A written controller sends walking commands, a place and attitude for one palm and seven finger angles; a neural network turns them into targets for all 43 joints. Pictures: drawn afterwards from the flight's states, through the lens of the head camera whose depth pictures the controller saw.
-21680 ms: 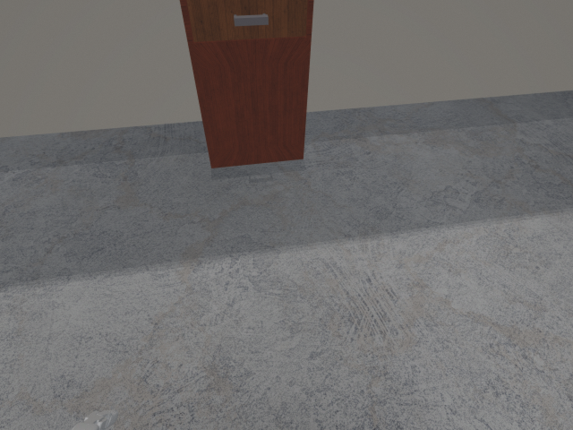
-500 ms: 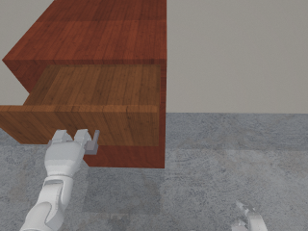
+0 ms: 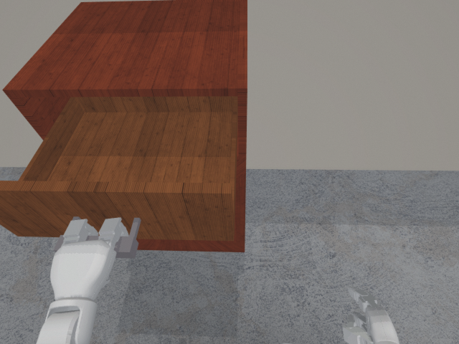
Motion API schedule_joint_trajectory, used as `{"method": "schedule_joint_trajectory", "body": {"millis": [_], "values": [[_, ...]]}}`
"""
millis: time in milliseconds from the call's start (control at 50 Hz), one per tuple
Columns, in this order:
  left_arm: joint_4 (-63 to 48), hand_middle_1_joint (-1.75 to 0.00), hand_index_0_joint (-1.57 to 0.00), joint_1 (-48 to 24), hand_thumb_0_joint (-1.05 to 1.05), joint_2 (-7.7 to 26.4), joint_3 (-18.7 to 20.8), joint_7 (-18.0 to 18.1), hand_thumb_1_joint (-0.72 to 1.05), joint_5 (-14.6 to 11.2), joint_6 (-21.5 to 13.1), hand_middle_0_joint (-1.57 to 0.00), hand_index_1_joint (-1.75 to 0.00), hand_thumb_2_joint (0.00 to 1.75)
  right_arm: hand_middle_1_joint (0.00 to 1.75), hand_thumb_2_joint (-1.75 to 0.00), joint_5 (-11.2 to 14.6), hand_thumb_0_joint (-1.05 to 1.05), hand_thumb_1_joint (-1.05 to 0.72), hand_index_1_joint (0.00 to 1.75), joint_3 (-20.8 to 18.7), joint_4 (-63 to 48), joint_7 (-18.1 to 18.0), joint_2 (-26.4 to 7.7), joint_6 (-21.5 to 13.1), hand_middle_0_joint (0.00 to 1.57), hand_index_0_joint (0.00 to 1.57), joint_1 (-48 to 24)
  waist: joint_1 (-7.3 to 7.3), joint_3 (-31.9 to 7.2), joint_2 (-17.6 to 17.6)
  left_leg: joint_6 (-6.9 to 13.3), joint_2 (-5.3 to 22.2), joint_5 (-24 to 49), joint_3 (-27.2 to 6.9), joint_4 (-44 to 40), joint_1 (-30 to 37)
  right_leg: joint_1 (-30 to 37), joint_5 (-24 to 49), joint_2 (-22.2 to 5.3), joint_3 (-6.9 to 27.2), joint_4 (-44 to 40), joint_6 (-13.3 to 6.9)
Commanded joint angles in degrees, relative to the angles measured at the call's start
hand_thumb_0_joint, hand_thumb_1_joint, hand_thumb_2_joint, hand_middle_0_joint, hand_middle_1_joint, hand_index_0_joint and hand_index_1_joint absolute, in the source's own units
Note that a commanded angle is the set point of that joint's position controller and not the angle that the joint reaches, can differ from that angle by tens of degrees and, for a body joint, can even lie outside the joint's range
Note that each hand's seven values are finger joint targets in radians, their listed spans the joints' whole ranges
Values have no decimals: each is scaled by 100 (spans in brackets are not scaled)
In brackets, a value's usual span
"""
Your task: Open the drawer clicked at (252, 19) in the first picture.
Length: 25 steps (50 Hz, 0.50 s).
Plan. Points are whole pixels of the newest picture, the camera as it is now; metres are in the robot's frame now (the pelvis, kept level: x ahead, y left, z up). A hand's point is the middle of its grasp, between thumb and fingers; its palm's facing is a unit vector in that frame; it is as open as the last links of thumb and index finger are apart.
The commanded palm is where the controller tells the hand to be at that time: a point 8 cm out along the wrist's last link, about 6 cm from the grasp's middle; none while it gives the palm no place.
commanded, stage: pull the drawer open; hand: left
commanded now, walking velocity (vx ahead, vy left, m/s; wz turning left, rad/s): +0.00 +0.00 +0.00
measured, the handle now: (101, 234) +0.29 +0.26 +0.02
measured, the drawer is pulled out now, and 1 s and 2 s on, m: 0.24 0.30 0.30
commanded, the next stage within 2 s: open the thumb to release the handle in 0.70 s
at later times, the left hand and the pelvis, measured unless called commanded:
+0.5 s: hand (90, 305) +0.18 +0.24 +0.00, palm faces -0.02 -0.06 -1.00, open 6.3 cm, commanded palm +0.13 +0.25 +0.04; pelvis +0.01 +0.00 -0.01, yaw +0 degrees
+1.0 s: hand (86, 305) +0.18 +0.25 +0.00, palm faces +0.07 -0.03 -1.00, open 6.7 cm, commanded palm +0.15 +0.25 +0.04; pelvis -0.01 +0.00 -0.02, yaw +1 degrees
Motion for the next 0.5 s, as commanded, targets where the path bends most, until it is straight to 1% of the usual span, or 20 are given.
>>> {"method": "schedule_joint_trajectory", "body": {"millis": [0, 20, 60, 80, 100, 140, 160, 200, 220, 240, 260, 280, 300, 320, 340, 360, 400, 440, 460, 480], "values": [[-1212, -135, -40, 596, 0, 904, 771, 305, 90, -109, 29, -40, -135, 90, 30, -90, -4, 0, -90, 30, -213, -855, -57, -662, -268, 20, 20, -641, 364, -1220, -115, 61, -294, 2562, -16, -464, 230, 1355, 2071, 204, -372, -328, -398], [-1223, -135, -40, 694, 0, 877, 744, 330, 90, -75, 21, -40, -135, 90, 30, -90, -23, 0, -90, 30, -195, -866, -53, -644, -271, 20, 20, -632, 393, -1255, -65, 58, -298, 2605, -20, -432, 245, 1321, 2057, 205, -379, -271, -392], [-1260, -135, -40, 739, 0, 733, 609, 339, 90, -89, 25, -40, -135, 90, 30, -90, -31, 0, -90, 30, -193, -856, -37, -626, -275, 20, 20, -648, 339, -1166, -119, 68, -292, 2540, -21, -392, 236, 1238, 2037, 202, -407, -272, -380], [-1284, -135, -40, 811, 0, 826, 723, 351, 90, -87, 17, -40, -135, 90, 30, -90, -25, 0, -90, 30, -211, -854, -33, -631, -273, 20, 20, -619, 356, -1177, -215, 60, -290, 2551, -31, -385, 209, 1249, 2056, 205, -397, -253, -380], [-1423, -135, -40, 956, 0, 846, 757, 361, 90, -104, 2, -40, -135, 90, 30, -90, -33, 0, -90, 30, -202, -886, -39, -637, -266, 20, 20, -661, 404, -1285, -72, 51, -291, 2692, -34, -373, 252, 1301, 2143, 206, -368, -230, -395], [-1511, -135, -40, 1265, 0, 748, 663, 377, 90, -116, -2, -40, -135, 90, 30, -90, -41, 0, -90, 30, -186, -910, 4, -605, -272, 20, 20, -650, 414, -1268, -105, 53, -273, 2806, -43, -321, 290, 1273, 2236, 183, -389, -184, -375], [-1427, -135, -40, 1329, 0, 734, 662, 377, 90, -107, -12, -40, -135, 90, 30, -90, -38, 0, -90, 30, -176, -888, 0, -600, -266, 20, 20, -671, 399, -1188, -214, 61, -282, 2749, -40, -297, 238, 1218, 2201, 207, -375, -176, -371], [-1643, -135, -40, 1321, 0, 776, 698, 388, 90, -116, -26, -40, -135, 90, 30, -90, -59, 0, -90, 30, -176, -923, 11, -616, -251, 20, 20, -696, 390, -1219, -169, 62, -284, 2739, -49, -287, 237, 1230, 2244, 195, -342, -175, -382], [-1639, -135, -40, 1564, 0, 800, 758, 404, 90, -105, -57, -40, -135, 90, 30, -90, -64, 0, -90, 30, -167, -930, 18, -592, -262, 20, 20, -700, 440, -1229, -233, 62, -280, 2804, -57, -264, 243, 1228, 2265, 202, -324, -133, -375], [-1763, -135, -40, 1733, 0, 769, 719, 397, 90, -131, -71, -40, -135, 90, 30, -90, -70, 0, -90, 30, -159, -955, 41, -591, -265, 20, 20, -692, 455, -1270, -125, 62, -280, 2841, -52, -246, 270, 1251, 2339, 188, -323, -115, -375], [-1703, -135, -40, 1945, 0, 770, 742, 402, 90, -129, -90, -40, -135, 90, 30, -90, -59, 0, -90, 30, -143, -962, 46, -564, -262, 20, 20, -716, 471, -1220, -256, 71, -280, 2893, -52, -201, 227, 1228, 2366, 205, -329, -84, -369], [-1857, -135, -40, 1935, 0, 729, 685, 388, 90, -143, -96, -40, -135, 90, 30, -90, -69, 0, -90, 30, -144, -974, 74, -586, -254, 20, 20, -695, 453, -1223, -135, 62, -273, 2936, -64, -201, 231, 1210, 2389, 188, -331, -68, -369], [-1939, -135, -40, 2052, 0, 824, 787, 399, 90, -155, -116, -40, -135, 90, 30, -90, -66, 0, -90, 30, -150, -999, 78, -591, -243, 20, 20, -723, 481, -1272, -70, 56, -259, 3031, -65, -189, 257, 1229, 2391, 196, -312, -54, -380], [-1969, -135, -40, 2189, 0, 774, 745, 417, 90, -162, -136, -40, -135, 90, 30, -90, -92, 0, -90, 30, -131, -998, 89, -576, -253, 20, 20, -715, 488, -1268, -66, 70, -271, 3008, -56, -158, 258, 1223, 2451, 183, -295, -28, -370], [-1971, -135, -40, 2270, 0, 856, 843, 415, 90, -194, -142, -40, -135, 90, 30, -90, -76, 0, -90, 30, -133, -1004, 95, -575, -239, 20, 20, -701, 488, -1195, -134, 73, -270, 2944, -64, -151, 211, 1214, 2451, 182, -303, -35, -371], [-1885, -135, -40, 2359, 0, 802, 829, 421, 90, -187, -162, -40, -135, 90, 30, -90, -87, 0, -90, 30, -126, -988, 90, -569, -235, 20, 20, -719, 471, -1079, -257, 80, -282, 2823, -61, -139, 128, 1158, 2426, 196, -288, -31, -364], [-2079, -135, -40, 2423, 0, 915, 949, 465, 90, -184, -208, -40, -135, 90, 30, -90, -104, 0, -90, 30, -132, -1033, 96, -591, -211, 20, 20, -732, 490, -1180, -149, 86, -286, 2790, -59, -114, 118, 1170, 2416, 193, -242, -16, -384], [-2087, -135, -40, 2579, 0, 868, 916, 502, 90, -180, -236, -40, -135, 90, 30, -90, -102, 0, -90, 30, -128, -1050, 131, -574, -197, 20, 20, -691, 488, -1110, -139, 88, -282, 2719, -78, -82, 93, 1044, 2232, 199, -282, 25, -383], [-2084, -135, -40, 2647, 0, 758, 828, 518, 90, -176, -255, -40, -135, 90, 30, -90, -129, 0, -90, 30, -134, -1037, 131, -567, -203, 20, 20, -717, 468, -1048, -178, 98, -293, 2683, -65, -56, 78, 982, 2252, 203, -262, 28, -381], [-2199, -135, -40, 2722, 0, 922, 1004, 553, 90, -178, -288, -40, -135, 90, 30, -90, -132, 0, -90, 30, -142, -1072, 139, -590, -196, 20, 20, -682, 510, -1188, -116, 95, -280, 2750, -72, -29, 94, 1010, 2273, 191, -247, 62, -387]]}}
